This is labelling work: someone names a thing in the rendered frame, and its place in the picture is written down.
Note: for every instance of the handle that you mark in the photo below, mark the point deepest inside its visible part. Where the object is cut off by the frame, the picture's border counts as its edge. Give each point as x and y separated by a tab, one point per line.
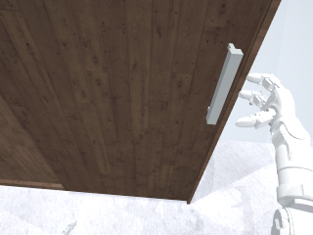
227	75

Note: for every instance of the wardrobe door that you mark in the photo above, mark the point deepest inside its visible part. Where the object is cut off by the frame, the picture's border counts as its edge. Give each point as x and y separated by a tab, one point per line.
114	93
19	158

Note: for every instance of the robot right forearm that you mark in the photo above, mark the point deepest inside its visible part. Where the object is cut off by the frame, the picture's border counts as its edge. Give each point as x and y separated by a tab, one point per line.
294	164

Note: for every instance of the robot right upper arm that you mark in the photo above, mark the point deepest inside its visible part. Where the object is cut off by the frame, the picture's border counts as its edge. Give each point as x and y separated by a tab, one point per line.
289	221

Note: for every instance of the robot left hand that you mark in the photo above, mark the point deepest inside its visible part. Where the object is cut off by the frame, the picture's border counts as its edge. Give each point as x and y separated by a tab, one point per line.
65	228

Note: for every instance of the robot right hand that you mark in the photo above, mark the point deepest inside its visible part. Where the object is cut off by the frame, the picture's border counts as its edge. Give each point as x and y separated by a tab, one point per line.
280	101

